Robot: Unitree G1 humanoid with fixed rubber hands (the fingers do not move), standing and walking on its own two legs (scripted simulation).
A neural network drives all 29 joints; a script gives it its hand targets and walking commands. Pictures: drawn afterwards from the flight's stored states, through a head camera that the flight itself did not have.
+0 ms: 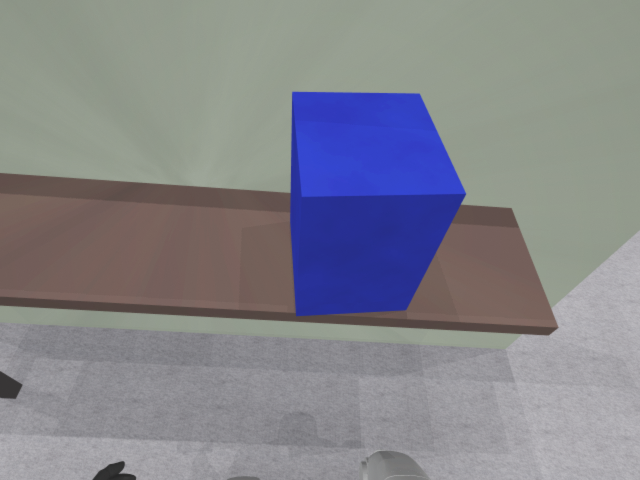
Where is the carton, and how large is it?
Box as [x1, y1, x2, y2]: [290, 92, 465, 315]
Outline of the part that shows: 292,92 290,225 296,315 406,309 465,194 420,95 418,93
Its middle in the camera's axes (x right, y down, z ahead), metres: +0.05 -0.04 +0.56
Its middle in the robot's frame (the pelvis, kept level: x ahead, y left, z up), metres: +0.46 -0.02 +0.06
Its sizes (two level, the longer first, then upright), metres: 0.195 0.176 0.262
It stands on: a table, 0.68 m high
